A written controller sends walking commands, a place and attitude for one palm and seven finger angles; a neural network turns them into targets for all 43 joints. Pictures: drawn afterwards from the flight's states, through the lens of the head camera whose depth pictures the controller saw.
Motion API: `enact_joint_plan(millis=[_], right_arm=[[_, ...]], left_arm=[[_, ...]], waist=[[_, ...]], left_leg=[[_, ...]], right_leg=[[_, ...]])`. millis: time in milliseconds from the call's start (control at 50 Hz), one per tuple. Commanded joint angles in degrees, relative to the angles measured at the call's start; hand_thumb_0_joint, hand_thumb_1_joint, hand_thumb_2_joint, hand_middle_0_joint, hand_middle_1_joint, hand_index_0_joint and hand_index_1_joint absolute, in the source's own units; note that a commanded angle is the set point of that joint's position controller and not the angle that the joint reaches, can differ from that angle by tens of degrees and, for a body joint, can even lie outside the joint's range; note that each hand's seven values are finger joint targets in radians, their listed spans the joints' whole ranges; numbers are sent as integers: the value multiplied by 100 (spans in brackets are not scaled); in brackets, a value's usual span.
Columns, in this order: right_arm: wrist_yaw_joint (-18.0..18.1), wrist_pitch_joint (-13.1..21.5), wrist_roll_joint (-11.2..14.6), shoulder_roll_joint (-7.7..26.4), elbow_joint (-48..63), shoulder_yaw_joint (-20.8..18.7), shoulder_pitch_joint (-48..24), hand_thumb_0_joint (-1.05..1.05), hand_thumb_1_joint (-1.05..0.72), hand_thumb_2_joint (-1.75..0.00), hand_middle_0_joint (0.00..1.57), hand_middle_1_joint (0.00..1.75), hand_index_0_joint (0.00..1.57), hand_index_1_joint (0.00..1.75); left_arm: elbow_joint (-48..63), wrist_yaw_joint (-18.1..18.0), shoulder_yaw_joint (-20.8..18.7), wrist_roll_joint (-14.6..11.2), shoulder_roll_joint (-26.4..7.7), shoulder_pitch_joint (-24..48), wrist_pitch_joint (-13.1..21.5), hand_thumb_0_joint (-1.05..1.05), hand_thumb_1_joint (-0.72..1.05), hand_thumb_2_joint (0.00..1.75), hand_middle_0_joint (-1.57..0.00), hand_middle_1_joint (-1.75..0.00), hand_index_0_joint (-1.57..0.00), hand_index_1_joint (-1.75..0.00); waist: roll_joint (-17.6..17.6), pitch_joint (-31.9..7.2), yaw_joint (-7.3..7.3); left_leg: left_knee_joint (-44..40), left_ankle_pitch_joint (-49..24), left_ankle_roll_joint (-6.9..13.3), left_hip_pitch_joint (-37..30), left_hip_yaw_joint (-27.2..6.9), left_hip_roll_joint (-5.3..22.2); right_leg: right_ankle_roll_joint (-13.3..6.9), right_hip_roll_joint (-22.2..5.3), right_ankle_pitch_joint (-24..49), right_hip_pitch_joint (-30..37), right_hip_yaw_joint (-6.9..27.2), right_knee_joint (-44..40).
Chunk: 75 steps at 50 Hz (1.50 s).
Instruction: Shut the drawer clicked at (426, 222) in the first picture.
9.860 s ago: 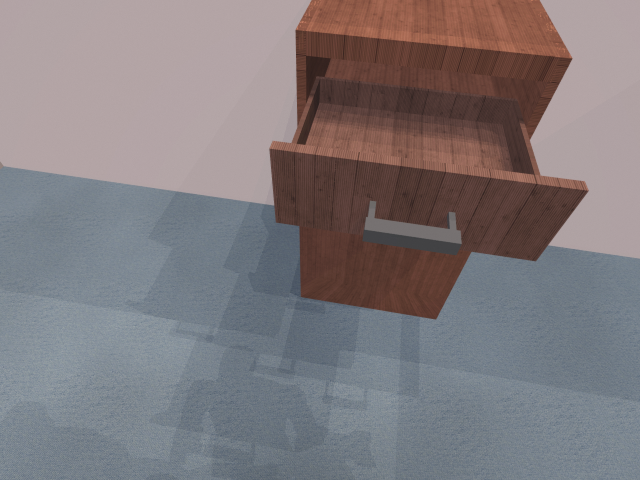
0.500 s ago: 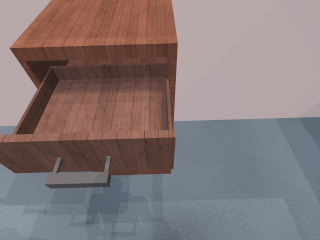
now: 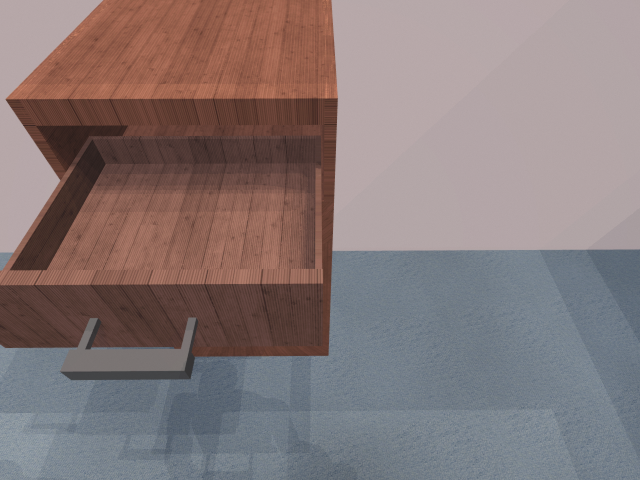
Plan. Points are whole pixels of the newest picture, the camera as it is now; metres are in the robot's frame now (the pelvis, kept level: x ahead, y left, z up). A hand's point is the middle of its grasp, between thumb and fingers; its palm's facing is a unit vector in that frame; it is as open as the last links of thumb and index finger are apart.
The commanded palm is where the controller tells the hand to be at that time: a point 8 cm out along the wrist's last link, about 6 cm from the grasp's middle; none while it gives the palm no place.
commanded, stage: come to a stop and stand still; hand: left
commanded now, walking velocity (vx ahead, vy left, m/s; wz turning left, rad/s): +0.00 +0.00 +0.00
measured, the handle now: (136, 345) +0.26 +0.24 +0.04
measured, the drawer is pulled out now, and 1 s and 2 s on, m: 0.30 0.30 0.30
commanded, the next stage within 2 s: look again from close up in 0.26 s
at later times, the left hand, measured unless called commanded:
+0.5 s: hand out of the picture -0.02 +0.15 -0.17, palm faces +0.03 -0.98 -0.20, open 7.3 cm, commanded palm none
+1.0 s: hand out of the picture -0.04 +0.13 -0.17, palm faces +0.04 -0.98 -0.17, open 7.3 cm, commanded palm none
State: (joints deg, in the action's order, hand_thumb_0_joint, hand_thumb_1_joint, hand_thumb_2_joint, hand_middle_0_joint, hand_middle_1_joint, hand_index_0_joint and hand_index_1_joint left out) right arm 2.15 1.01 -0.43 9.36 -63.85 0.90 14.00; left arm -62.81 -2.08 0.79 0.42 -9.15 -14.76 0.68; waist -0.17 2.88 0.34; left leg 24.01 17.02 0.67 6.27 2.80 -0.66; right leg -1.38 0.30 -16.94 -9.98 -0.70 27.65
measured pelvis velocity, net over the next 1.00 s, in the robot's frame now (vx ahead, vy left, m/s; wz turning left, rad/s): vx -0.02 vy -0.03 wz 0.01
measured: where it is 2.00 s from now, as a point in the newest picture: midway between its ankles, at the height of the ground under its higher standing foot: outside the picture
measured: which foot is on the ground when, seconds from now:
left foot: down 0.00-1.00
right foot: down 0.00-1.00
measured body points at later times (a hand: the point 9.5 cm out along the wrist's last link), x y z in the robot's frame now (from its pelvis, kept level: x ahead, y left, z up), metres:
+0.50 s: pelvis -0.01 -0.02 +0.00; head +0.01 -0.03 +0.45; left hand -0.02 +0.20 -0.15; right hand -0.02 -0.23 -0.17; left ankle -0.05 +0.11 -0.74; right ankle -0.02 -0.10 -0.74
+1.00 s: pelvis -0.02 -0.03 +0.00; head +0.00 -0.03 +0.45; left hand -0.04 +0.18 -0.16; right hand -0.04 -0.23 -0.16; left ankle -0.05 +0.11 -0.74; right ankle -0.02 -0.10 -0.74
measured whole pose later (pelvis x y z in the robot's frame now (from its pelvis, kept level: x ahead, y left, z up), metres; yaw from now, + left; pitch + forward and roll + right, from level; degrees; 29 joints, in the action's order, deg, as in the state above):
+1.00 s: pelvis -0.02 -0.03 +0.00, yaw +0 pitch -1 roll +1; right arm 2.3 1.1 -0.4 6.4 -65.5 1.2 17.7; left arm -63.8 -1.9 0.8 0.5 -6.7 -18.2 1.2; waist 0.1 2.6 0.5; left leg 23.2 14.7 -1.8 7.6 1.7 1.8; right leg -3.9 2.7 -14.3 -10.6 -2.0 25.5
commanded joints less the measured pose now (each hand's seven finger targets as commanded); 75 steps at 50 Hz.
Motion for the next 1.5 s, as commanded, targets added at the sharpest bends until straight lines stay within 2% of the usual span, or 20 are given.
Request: enact_joint_plan(millis=[0, 300, 420, 480, 620, 660, 960, 1060, 1120, 1160, 1200, 1220, 1240, 1260, 1300, 1320, 1340, 1380, 1440, 1480], right_arm=[[2, 69, -9, 460, 67, -83, 403, 0, -90, -90, 20, 30, 20, 30], [5, 62, -8, 322, -64, -66, 597, 0, -90, -90, 20, 30, 20, 30], [10, 60, -2, 234, -97, -58, 704, 0, -90, -90, 20, 30, 20, 30], [12, 64, -6, 234, -100, -56, 724, 0, -90, -90, 20, 30, 20, 30], [10, 36, -1, 149, -108, -57, 784, 0, -90, -90, 20, 30, 20, 30], [9, 34, -10, 167, -114, -56, 780, 0, -90, -90, 20, 30, 20, 30], [18, 64, -7, 104, -110, -52, 879, 0, -90, -90, 20, 30, 20, 30], [6, -51, -11, 181, 56, -111, 853, 0, -90, -90, 20, 30, 20, 30], [-6, -138, -10, 156, 176, -173, 842, 0, -90, -90, 20, 30, 20, 30], [-19, -163, -18, 170, 256, -208, 828, 0, -90, -90, 20, 30, 20, 30], [-32, -185, -27, 184, 320, -244, 835, 0, -90, -90, 20, 30, 20, 30], [-39, -192, -27, 170, 332, -261, 872, 0, -90, -90, 20, 30, 20, 30], [-51, -167, -29, 149, 328, -257, 942, 0, -90, -90, 20, 30, 20, 30], [-56, -133, -35, 135, 287, -251, 1051, 0, -90, -90, 20, 30, 20, 30], [-38, -39, -72, 333, 288, -240, 1044, 0, -90, -90, 20, 30, 20, 30], [-18, -4, -68, 387, 303, -238, 998, 0, -90, -90, 20, 30, 20, 30], [2, 16, -62, 419, 351, -223, 839, 0, -90, -90, 20, 30, 20, 30], [32, 63, -64, 421, 398, -187, 671, 0, -90, -90, 20, 30, 20, 30], [47, 112, -45, 400, 328, -160, 570, 0, -90, -90, 20, 30, 20, 30], [42, 131, -22, 341, 263, -156, 596, 0, -90, -90, 20, 30, 20, 30]], left_arm=[[162, -34, -121, 3, -591, -339, 75, 0, 90, 90, -20, -30, -20, -30], [79, -28, -118, -6, -499, -483, 97, 0, 90, 90, -20, -30, -20, -30], [70, -29, -123, 5, -429, -562, 106, 0, 90, 90, -20, -30, -20, -30], [57, -34, -125, 2, -422, -593, 111, 0, 90, 90, -20, -30, -20, -30], [34, -30, -110, 7, -379, -659, 110, 0, 90, 90, -20, -30, -20, -30], [23, -27, -113, 3, -371, -689, 110, 0, 90, 90, -20, -30, -20, -30], [25, -24, -122, 7, -316, -786, 116, 0, 90, 90, -20, -30, -20, -30], [153, -82, -260, 15, -569, -781, 86, 0, 90, 90, -20, -30, -20, -30], [232, -114, -356, 41, -724, -756, 44, 0, 90, 90, -20, -30, -20, -30], [321, -138, -423, 64, -804, -696, 24, 0, 90, 90, -20, -30, -20, -30], [398, -149, -476, 88, -846, -619, -2, 0, 90, 90, -20, -30, -20, -30], [446, -155, -507, 96, -854, -551, -26, 0, 90, 90, -20, -30, -20, -30], [503, -146, -489, 92, -822, -463, -46, 0, 90, 90, -20, -30, -20, -30], [547, -128, -455, 90, -712, -349, -70, 0, 90, 90, -20, -30, -20, -30], [604, -89, -354, 76, -373, -331, -113, 0, 90, 90, -20, -30, -20, -30], [585, -92, -324, 85, -230, -374, -125, 0, 90, 90, -20, -30, -20, -30], [536, -92, -280, 81, -191, -443, -133, 0, 90, 90, -20, -30, -20, -30], [428, -56, -233, 73, -160, -540, -137, 0, 90, 90, -20, -30, -20, -30], [268, -17, -185, 56, -161, -674, -68, 0, 90, 90, -20, -30, -20, -30], [162, -11, -171, 36, -240, -731, -10, 0, 90, 90, -20, -30, -20, -30]], waist=[[36, -24, -22], [31, 42, -17], [158, 122, -18], [44, 101, -22], [186, 255, -26], [57, 267, -21], [22, 213, -2], [109, 83, 51], [536, 29, 63], [698, 110, 76], [770, 167, 60], [682, 175, 35], [627, 171, -28], [386, 149, -91], [-564, 76, -23], [-903, 48, 18], [-860, 86, 67], [-610, 94, 131], [-383, 17, 164], [-184, -45, 88]], left_leg=[[-367, -1436, 112, 78, -473, 616], [-418, -1137, 67, 137, -424, 610], [-440, -1094, 63, 178, -420, 610], [-407, -1147, 49, 186, -418, 600], [-430, -868, 35, 245, -389, 572], [-394, -862, 23, 252, -369, 560], [-389, -940, 17, 349, -377, 565], [-14, -769, -76, 680, -242, 405], [333, -250, -123, 846, -109, 271], [501, -24, -138, 1000, -96, 265], [531, 38, -133, 969, -110, 284], [407, -58, -126, 832, -78, 305], [219, -235, -99, 567, -90, 321], [13, -512, -52, 325, -180, 384], [-402, -1367, 285, 374, -914, 989], [-725, -1630, 506, 477, -1231, 1284], [-851, -1727, 662, 600, -1405, 1416], [-861, -1917, 724, 666, -1324, 1371], [-593, -2147, 573, 457, -1047, 1133], [-431, -2006, 364, 297, -787, 889]], right_leg=[[-138, -669, 1845, 29, 583, -447], [-172, -640, 1588, -27, 615, -609], [-179, -600, 1515, -49, 603, -663], [-188, -620, 1572, -49, 630, -666], [-177, -592, 1177, -169, 657, -830], [-184, -607, 1083, -233, 682, -855], [-185, -573, 1082, -171, 666, -826], [-376, -1005, 1388, 14, 938, -709], [-599, -1413, 1346, 19, 1281, -881], [-748, -1653, 1495, -83, 1513, -853], [-823, -1780, 1457, -318, 1562, -785], [-810, -1748, 1374, -470, 1443, -694], [-703, -1552, 1222, -751, 1231, -553], [-550, -1232, 881, -974, 930, -349], [-158, -460, 122, -971, 229, 233], [-21, -280, -319, -805, -62, 551], [13, -253, -591, -721, -63, 827], [19, -312, -602, -570, 38, 891], [29, -362, 199, -306, 177, 121], [-3, -452, 899, -165, 357, -273]])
